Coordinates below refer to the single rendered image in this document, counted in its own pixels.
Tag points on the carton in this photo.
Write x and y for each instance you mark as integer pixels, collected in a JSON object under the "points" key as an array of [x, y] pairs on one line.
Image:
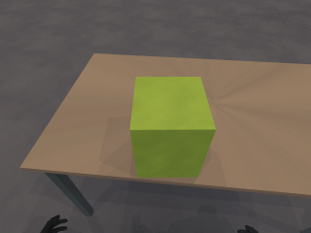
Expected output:
{"points": [[171, 127]]}

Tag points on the table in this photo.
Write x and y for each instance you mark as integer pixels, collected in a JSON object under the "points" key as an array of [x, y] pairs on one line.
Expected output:
{"points": [[261, 111]]}

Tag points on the left robot hand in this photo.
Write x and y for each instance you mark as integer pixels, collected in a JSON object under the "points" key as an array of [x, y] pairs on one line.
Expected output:
{"points": [[53, 222]]}

